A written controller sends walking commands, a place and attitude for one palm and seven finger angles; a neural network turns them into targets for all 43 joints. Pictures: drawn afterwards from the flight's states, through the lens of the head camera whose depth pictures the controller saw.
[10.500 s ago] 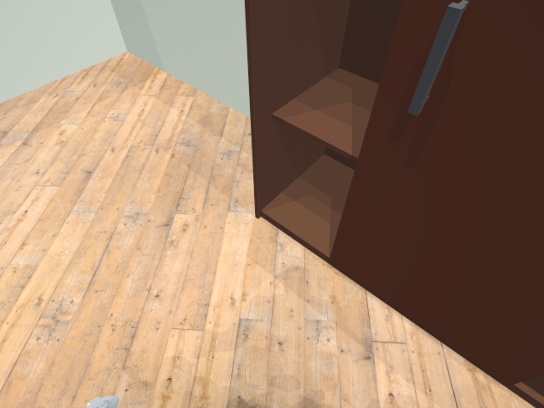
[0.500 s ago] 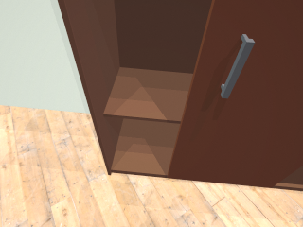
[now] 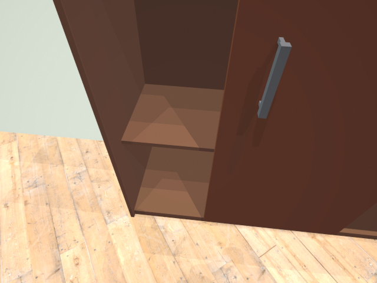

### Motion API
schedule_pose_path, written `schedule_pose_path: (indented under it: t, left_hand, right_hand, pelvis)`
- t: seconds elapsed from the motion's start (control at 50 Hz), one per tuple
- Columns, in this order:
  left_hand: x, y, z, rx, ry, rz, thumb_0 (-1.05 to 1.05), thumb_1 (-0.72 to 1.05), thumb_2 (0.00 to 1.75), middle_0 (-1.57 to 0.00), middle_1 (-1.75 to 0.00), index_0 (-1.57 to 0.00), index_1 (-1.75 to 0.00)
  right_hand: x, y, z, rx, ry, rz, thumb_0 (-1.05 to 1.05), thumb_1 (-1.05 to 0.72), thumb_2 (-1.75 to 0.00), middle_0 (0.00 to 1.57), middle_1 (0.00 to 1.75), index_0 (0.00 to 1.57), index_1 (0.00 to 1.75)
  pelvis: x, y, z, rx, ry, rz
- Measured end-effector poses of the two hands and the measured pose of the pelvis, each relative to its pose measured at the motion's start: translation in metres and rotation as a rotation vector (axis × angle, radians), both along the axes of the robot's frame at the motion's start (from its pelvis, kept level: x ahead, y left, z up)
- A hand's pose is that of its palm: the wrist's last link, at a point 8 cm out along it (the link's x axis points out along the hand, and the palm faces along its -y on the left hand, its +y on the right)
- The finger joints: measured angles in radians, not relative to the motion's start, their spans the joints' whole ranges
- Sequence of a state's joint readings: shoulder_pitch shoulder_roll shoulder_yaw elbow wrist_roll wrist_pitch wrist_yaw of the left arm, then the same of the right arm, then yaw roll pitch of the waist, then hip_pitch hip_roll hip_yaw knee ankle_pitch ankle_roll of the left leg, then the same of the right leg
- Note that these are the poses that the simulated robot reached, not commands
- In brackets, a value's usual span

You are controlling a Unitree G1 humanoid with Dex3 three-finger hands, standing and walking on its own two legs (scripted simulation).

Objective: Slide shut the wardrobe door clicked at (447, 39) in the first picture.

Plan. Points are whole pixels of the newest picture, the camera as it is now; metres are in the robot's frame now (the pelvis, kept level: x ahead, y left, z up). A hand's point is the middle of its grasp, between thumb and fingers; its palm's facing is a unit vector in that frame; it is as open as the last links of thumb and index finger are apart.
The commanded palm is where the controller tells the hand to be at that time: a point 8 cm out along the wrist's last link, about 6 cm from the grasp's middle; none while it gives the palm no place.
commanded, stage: look again from close up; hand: right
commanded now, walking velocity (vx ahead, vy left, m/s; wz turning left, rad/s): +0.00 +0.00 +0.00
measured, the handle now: (270, 80) +0.55 -0.16 +0.18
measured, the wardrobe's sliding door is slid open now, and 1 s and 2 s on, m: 0.39 0.39 0.39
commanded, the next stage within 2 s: raise the hand with hooked fingers in 1.52 s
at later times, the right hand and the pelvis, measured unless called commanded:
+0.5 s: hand out of the picture +0.02 -0.16 -0.18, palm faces +0.01 +0.99 -0.14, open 7.4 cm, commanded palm none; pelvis +0.03 -0.01 +0.00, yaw +1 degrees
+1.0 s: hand out of the picture +0.05 -0.15 -0.17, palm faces +0.00 +0.98 -0.19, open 7.4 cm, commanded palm none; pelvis +0.05 +0.01 +0.00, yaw +1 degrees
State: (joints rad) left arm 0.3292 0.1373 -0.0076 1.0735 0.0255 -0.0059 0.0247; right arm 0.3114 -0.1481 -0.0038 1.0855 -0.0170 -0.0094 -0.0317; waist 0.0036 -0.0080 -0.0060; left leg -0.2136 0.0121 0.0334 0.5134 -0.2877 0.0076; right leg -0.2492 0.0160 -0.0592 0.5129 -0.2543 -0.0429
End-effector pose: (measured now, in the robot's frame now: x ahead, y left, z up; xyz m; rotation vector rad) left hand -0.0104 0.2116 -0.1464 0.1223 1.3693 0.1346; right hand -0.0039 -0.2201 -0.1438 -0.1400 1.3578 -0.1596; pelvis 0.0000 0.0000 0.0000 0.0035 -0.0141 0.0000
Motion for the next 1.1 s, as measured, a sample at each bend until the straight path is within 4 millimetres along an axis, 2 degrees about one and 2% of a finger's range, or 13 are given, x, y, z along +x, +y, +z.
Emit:
schedule_pose_path:
  t: [0.12, 0.26, 0.44, 0.64, 0.9, 1.1]
  left_hand:
    - [-0.003, -0.013, 0.001, -0.011, 0.030, 0.006, 0.01, 0.92, 0.90, -0.20, -0.30, -0.20, -0.30]
    - [0.006, -0.015, 0.003, -0.002, 0.046, 0.006, 0.01, 0.92, 0.90, -0.20, -0.30, -0.20, -0.30]
    - [0.027, -0.006, 0.004, 0.024, 0.036, 0.003, 0.01, 0.92, 0.90, -0.20, -0.30, -0.20, -0.30]
    - [0.045, 0.005, 0.004, 0.035, 0.023, 0.002, 0.01, 0.93, 0.90, -0.20, -0.30, -0.20, -0.30]
    - [0.050, 0.015, 0.001, 0.021, 0.032, 0.006, 0.01, 0.93, 0.90, -0.20, -0.30, -0.20, -0.30]
    - [0.051, 0.024, 0.000, 0.015, 0.044, 0.008, 0.01, 0.92, 0.90, -0.20, -0.30, -0.20, -0.30]
  right_hand:
    - [0.004, -0.011, 0.002, -0.002, 0.023, 0.011, 0.01, -0.91, -0.90, 0.20, 0.30, 0.20, 0.30]
    - [0.004, -0.006, -0.001, 0.021, 0.067, 0.007, 0.01, -0.91, -0.90, 0.20, 0.30, 0.20, 0.30]
    - [0.013, 0.007, -0.005, 0.050, 0.086, 0.006, 0.01, -0.91, -0.90, 0.20, 0.30, 0.20, 0.30]
    - [0.027, 0.010, -0.005, 0.038, 0.081, 0.010, 0.01, -0.91, -0.90, 0.20, 0.30, 0.20, 0.30]
    - [0.044, 0.014, -0.001, 0.009, 0.059, 0.018, 0.01, -0.91, -0.90, 0.20, 0.30, 0.20, 0.30]
    - [0.048, 0.024, 0.000, 0.008, 0.053, 0.017, 0.01, -0.91, -0.90, 0.20, 0.30, 0.20, 0.30]
  pelvis:
    - [0.005, -0.008, 0.002, -0.008, 0.017, 0.006]
    - [0.015, -0.012, 0.002, -0.009, 0.026, 0.010]
    - [0.028, -0.010, 0.001, -0.009, 0.022, 0.013]
    - [0.038, -0.003, 0.001, -0.011, 0.021, 0.016]
    - [0.047, 0.009, 0.001, -0.016, 0.022, 0.018]
    - [0.052, 0.020, 0.002, -0.018, 0.023, 0.017]
